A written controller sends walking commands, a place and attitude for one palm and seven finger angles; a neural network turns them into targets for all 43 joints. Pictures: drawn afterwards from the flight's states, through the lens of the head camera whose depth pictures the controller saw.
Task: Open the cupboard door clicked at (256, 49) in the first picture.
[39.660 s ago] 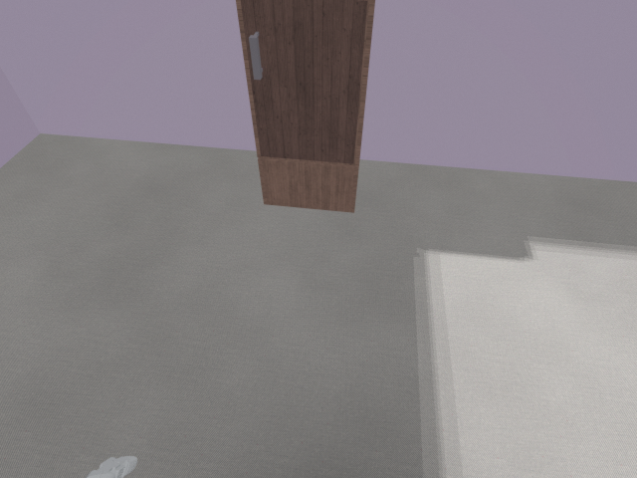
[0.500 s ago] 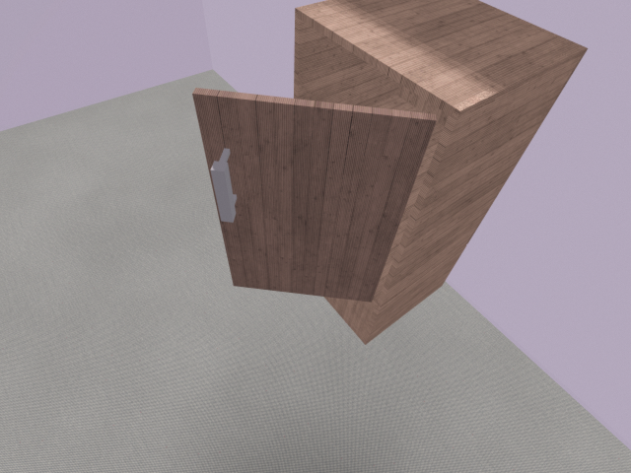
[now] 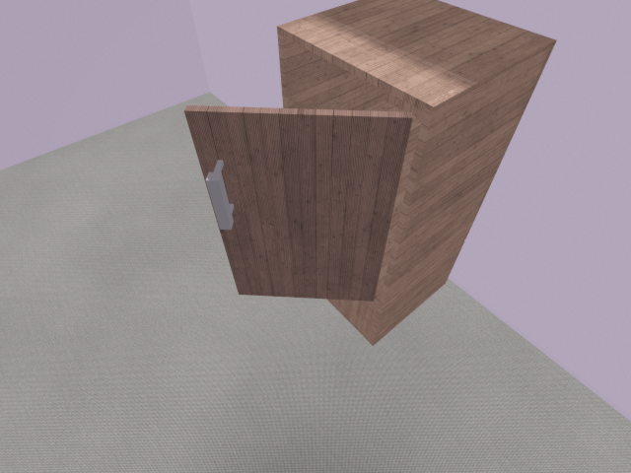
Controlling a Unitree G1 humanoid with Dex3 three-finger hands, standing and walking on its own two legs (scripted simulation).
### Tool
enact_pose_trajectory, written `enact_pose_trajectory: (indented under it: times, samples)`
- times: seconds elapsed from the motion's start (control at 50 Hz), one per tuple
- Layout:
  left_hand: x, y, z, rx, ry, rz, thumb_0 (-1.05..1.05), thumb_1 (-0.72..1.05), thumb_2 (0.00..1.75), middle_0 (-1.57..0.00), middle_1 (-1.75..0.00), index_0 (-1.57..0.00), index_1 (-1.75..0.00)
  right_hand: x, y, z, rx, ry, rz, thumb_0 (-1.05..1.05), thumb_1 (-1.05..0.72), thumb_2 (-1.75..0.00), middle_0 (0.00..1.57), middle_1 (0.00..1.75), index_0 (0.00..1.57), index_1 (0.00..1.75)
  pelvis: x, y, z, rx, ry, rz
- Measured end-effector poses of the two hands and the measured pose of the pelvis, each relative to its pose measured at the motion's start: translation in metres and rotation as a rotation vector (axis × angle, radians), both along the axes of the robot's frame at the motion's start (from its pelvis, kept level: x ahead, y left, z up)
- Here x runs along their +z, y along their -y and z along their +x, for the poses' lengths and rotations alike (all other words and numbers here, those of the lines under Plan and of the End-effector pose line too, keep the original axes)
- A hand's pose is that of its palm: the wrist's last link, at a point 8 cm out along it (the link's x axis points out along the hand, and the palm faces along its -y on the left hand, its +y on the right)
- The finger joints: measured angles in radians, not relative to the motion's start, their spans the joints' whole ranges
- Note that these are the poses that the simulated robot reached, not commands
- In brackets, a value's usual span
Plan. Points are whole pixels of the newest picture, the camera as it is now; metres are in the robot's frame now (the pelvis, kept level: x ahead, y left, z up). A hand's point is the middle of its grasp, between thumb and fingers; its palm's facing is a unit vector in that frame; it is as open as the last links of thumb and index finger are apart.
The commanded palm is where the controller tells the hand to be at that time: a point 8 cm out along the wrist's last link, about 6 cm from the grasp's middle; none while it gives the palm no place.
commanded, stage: look again from close up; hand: left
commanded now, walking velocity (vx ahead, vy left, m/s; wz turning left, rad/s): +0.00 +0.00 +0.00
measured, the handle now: (223, 195) +0.61 +0.22 -0.05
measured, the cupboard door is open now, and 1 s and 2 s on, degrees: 47 47 47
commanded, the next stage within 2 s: shuffle to correct the standing spot in 0.48 s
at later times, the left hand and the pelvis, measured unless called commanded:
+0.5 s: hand out of the picture +0.03 +0.19 -0.17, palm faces -0.01 -0.98 -0.21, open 7.4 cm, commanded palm none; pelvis +0.00 +0.00 +0.00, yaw +0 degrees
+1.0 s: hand out of the picture +0.03 +0.21 -0.19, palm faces +0.02 -0.98 -0.19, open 7.4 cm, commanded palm none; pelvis +0.06 +0.03 +0.00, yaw +0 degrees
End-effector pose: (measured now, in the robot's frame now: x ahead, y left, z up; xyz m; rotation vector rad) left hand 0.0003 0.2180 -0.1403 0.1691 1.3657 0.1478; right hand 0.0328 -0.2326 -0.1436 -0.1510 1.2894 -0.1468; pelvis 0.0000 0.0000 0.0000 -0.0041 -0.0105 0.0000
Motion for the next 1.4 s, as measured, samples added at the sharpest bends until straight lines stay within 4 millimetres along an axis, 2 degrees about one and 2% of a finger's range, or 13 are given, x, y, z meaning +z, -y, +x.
enact_pose_trajectory:
  times: [0.2,0.36,0.74,0.84,0.94,1.0,1.06,1.18,1.28,1.4]
  samples:
    - [0.001,-0.015,0.022,-0.035,0.070,0.018,0.01,0.91,0.90,-0.21,-0.29,-0.20,-0.30,-0.003,-0.010,-0.027,0.005,-0.043,0.016,0.00,-0.91,-0.90,0.20,0.30,0.19,0.30,-0.002,-0.001,-0.004,0.003,0.006,0.007]
    - [0.000,-0.020,0.029,-0.038,0.061,0.017,0.01,0.91,0.90,-0.20,-0.29,-0.20,-0.30,-0.001,-0.014,-0.030,0.008,-0.076,0.012,0.00,-0.91,-0.90,0.20,0.30,0.20,0.30,-0.001,-0.003,-0.001,-0.001,-0.007,0.010]
    - [-0.008,-0.018,0.025,-0.002,0.019,-0.009,0.00,0.90,0.90,-0.20,-0.29,-0.20,-0.30,0.003,-0.002,0.023,0.041,0.001,-0.028,0.00,-0.91,-0.90,0.20,0.30,0.19,0.30,-0.004,-0.004,0.019,-0.003,-0.003,0.008]
    - [-0.016,-0.024,0.018,0.048,-0.009,-0.028,0.00,0.90,0.90,-0.20,-0.29,-0.20,-0.30,0.001,-0.008,0.035,0.062,-0.028,-0.043,0.00,-0.91,-0.90,0.20,0.30,0.19,0.30,-0.009,-0.014,0.038,0.018,-0.007,-0.011]
    - [-0.021,-0.035,0.014,0.052,-0.105,-0.035,0.00,0.90,0.90,-0.20,-0.29,-0.20,-0.30,0.007,-0.025,0.049,0.047,-0.017,-0.060,0.00,-0.91,-0.90,0.20,0.30,0.19,0.30,-0.008,-0.027,0.057,-0.007,-0.010,0.007]
    - [-0.015,-0.041,0.029,0.038,-0.117,-0.023,0.01,0.90,0.90,-0.20,-0.29,-0.20,-0.30,0.010,-0.036,0.045,0.028,-0.034,-0.055,0.00,-0.91,-0.90,0.20,0.30,0.19,0.30,-0.002,-0.030,0.061,-0.005,-0.008,0.002]
    - [-0.009,-0.046,0.054,0.028,-0.077,-0.009,0.01,0.90,0.90,-0.20,-0.29,-0.20,-0.30,0.011,-0.042,0.036,0.022,-0.085,-0.039,0.00,-0.91,-0.90,0.20,0.30,0.20,0.30,0.003,-0.031,0.061,0.004,-0.009,-0.003]
    - [0.000,-0.042,0.104,-0.005,0.029,0.019,0.00,0.90,0.90,-0.20,-0.29,-0.20,-0.30,0.005,-0.039,0.027,-0.006,-0.137,-0.004,0.00,-0.91,-0.90,0.21,0.30,0.20,0.30,0.004,-0.020,0.060,0.007,-0.014,0.002]
    - [0.004,-0.026,0.137,-0.058,0.124,0.046,0.00,0.90,0.90,-0.20,-0.29,-0.20,-0.30,-0.008,-0.017,0.033,-0.031,-0.109,0.023,0.00,-0.91,-0.90,0.21,0.30,0.20,0.30,-0.005,0.000,0.066,-0.002,-0.014,0.031]
    - [0.013,-0.010,0.161,-0.072,0.264,0.066,0.00,0.90,0.90,-0.20,-0.29,-0.20,-0.30,-0.004,0.032,0.072,-0.042,0.048,-0.050,0.00,-0.91,-0.90,0.21,0.30,0.20,0.30,-0.010,0.017,0.065,0.022,0.014,0.008]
